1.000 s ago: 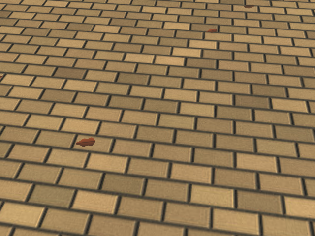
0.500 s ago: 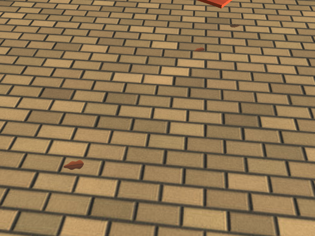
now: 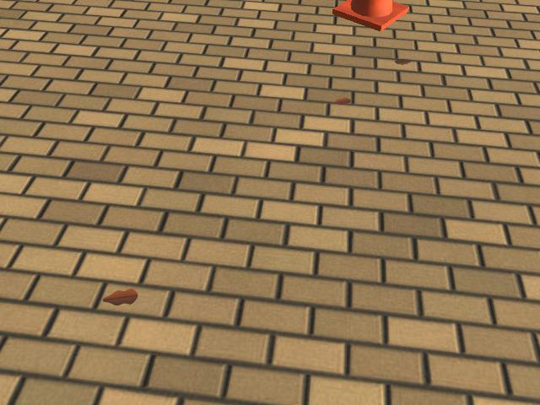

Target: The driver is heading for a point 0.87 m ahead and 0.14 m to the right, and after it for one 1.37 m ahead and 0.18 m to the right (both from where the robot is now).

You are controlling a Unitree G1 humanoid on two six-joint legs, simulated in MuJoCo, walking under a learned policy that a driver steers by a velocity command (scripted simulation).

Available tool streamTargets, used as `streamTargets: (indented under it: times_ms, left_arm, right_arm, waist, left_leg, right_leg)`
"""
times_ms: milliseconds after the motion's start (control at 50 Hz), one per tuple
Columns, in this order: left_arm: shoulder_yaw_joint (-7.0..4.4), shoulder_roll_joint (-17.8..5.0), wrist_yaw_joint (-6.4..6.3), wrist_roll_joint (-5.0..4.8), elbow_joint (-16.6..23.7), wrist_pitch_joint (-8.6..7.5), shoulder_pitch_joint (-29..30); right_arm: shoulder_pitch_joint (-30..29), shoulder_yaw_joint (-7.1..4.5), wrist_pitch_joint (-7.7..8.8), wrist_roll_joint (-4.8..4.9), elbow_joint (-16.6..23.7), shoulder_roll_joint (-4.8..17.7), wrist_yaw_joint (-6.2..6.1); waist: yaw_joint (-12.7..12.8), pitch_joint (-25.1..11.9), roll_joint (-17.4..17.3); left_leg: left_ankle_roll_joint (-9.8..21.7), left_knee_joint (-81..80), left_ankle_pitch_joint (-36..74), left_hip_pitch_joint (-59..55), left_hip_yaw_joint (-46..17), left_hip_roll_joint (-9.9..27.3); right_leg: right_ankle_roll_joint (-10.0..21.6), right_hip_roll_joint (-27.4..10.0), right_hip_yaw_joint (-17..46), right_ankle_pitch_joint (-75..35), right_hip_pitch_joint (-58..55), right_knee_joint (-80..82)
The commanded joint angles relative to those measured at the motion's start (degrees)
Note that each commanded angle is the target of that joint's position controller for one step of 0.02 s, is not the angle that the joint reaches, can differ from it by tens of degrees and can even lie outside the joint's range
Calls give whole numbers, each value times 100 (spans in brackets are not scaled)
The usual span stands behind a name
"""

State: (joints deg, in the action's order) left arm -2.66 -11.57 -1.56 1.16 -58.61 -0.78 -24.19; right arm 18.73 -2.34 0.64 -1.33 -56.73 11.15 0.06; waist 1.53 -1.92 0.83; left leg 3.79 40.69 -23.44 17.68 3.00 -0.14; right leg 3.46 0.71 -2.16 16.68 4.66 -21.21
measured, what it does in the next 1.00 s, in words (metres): walks ahead: left foot, then right foot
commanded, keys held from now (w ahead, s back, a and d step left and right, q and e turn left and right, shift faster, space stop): w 1.00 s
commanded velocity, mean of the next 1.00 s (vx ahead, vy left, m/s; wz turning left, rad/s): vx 0.45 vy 0.00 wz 0.00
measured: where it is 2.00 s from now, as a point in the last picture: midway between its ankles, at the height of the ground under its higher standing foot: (279, 282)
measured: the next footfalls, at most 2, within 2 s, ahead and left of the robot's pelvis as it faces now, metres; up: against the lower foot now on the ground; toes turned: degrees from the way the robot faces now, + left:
left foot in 0.12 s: +0.10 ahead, +0.13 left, +0.00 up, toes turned +3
right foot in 0.60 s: +0.45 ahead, -0.07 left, +0.00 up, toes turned -5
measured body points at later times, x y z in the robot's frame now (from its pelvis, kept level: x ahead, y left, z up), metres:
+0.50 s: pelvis +0.20 +0.03 -0.01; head +0.23 +0.04 +0.44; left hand +0.40 +0.26 -0.11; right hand +0.12 -0.19 -0.15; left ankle +0.06 +0.12 -0.74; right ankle +0.37 -0.08 -0.70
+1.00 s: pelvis +0.49 -0.01 +0.00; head +0.52 -0.01 +0.45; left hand +0.43 +0.23 -0.14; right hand +0.65 -0.23 -0.13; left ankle +0.67 +0.14 -0.69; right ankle +0.41 -0.07 -0.74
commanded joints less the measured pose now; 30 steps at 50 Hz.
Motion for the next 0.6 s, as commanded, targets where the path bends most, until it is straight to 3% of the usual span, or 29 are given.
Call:
streamTargets:
  times_ms: [20,60,80,100,120,140,160,180,200,220,280,340,400,440,500,540,560,580,600]
  left_arm:
    - [-181,-829,39,5,189,-194,-32]
    - [-185,-812,59,-46,224,-252,232]
    - [-193,-837,68,-85,246,-252,380]
    - [-185,-808,80,-101,233,-248,359]
    - [-127,-677,91,-56,276,-293,362]
    - [30,-207,140,-69,525,-326,548]
    - [-37,-413,172,-25,724,-312,651]
    - [-73,-565,227,56,799,-297,819]
    - [-68,-514,303,22,787,-334,869]
    - [-63,-436,350,-16,739,-364,744]
    - [-74,-378,406,42,718,-282,738]
    - [-67,-347,402,57,1007,-214,1429]
    - [-19,-272,411,4,1357,-201,2216]
    - [2,-253,415,-33,1505,-189,2520]
    - [-31,-359,366,1,1605,-179,2604]
    - [-103,-478,300,16,1541,-219,2243]
    - [-162,-568,255,24,1388,-239,1704]
    - [-240,-679,208,43,1076,-281,799]
    - [-351,-963,148,150,805,-326,-104]
  right_arm:
    - [-625,-92,270,45,661,433,133]
    - [-429,-86,297,49,617,290,151]
    - [-15,-89,297,56,483,213,143]
    - [445,-127,293,48,289,253,106]
    - [1087,-201,322,17,106,448,39]
    - [1747,-325,361,-70,58,1020,-45]
    - [1904,-362,302,-34,-37,1212,-45]
    - [1126,-292,294,-39,162,995,-50]
    - [625,-234,351,-8,325,838,-17]
    - [441,-192,409,7,368,757,-7]
    - [677,-68,570,34,200,479,-64]
    - [1034,-53,632,84,20,462,-71]
    - [1044,-31,639,63,-22,455,-67]
    - [1051,-44,658,48,-70,529,-60]
    - [1099,-76,659,58,-180,610,-66]
    - [949,-104,635,55,-208,728,-88]
    - [870,-140,595,16,-222,856,-107]
    - [784,-156,534,5,-208,896,-115]
    - [813,-125,504,14,-150,810,-112]
  waist:
    - [-67,1062,440]
    - [-247,955,489]
    - [-463,907,412]
    - [-611,763,201]
    - [-856,522,-217]
    - [-1104,219,-1635]
    - [-950,392,-1900]
    - [-557,846,-1010]
    - [-363,921,-493]
    - [-205,829,-349]
    - [-139,621,-410]
    - [-242,802,-412]
    - [-348,976,-404]
    - [-362,1034,-538]
    - [-325,1039,-557]
    - [-95,786,-628]
    - [151,465,-664]
    - [520,-34,-539]
    - [818,-584,-339]
  left_leg:
    - [39,63,-15,1314,-211,362]
    - [48,-687,310,252,92,147]
    - [54,-1207,806,-648,319,-34]
    - [43,-1443,897,-1582,452,-288]
    - [90,-1749,535,-2520,-34,-47]
    - [404,-3022,-1342,-2960,-2345,1521]
    - [962,-3731,-2452,-2543,-4161,2225]
    - [1041,-3607,-2305,-1892,-3772,2191]
    - [939,-3555,-1650,-1530,-3170,1940]
    - [797,-3606,-921,-1413,-2603,1674]
    - [658,-3634,720,-1557,-1608,1298]
    - [751,-3723,1519,-1707,-1222,1243]
    - [782,-3739,2181,-1594,-862,1116]
    - [738,-3751,2757,-1506,-635,1074]
    - [664,-3548,3749,-1820,-476,1226]
    - [520,-2889,5354,-2184,-311,1285]
    - [430,-2187,6129,-2333,-231,1267]
    - [328,-1072,6288,-2225,-84,1101]
    - [250,317,5053,-1282,-16,881]
  right_leg:
    - [1036,-1795,1925,1583,162,1637]
    - [835,-1428,1279,1134,724,1399]
    - [755,-1235,983,1142,1270,1105]
    - [679,-1006,765,1084,1805,655]
    - [527,-729,450,757,2331,-265]
    - [210,-65,-288,811,2997,-2280]
    - [227,206,-93,1422,3695,-3677]
    - [298,-258,296,1008,3850,-4322]
    - [302,-433,410,456,3773,-4343]
    - [250,-546,409,96,3573,-4189]
    - [45,-575,158,-428,3466,-4033]
    - [-166,-632,1,-811,3913,-3628]
    - [-297,-559,-164,-1196,3783,-2571]
    - [-226,-455,-298,-1423,3308,-1883]
    - [76,-335,-415,-1454,2799,-1322]
    - [314,-123,-474,-1204,2270,-1139]
    - [426,39,-489,-982,1746,-1082]
    - [540,223,-571,-1030,773,-752]
    - [717,-255,-55,-722,-645,-752]
Keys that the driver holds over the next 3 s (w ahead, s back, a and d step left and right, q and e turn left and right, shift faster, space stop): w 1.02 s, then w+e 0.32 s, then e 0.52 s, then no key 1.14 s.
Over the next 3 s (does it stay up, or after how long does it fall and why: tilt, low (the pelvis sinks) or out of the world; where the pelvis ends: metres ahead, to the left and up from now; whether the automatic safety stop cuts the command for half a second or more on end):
stays up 0.88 0.01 0.00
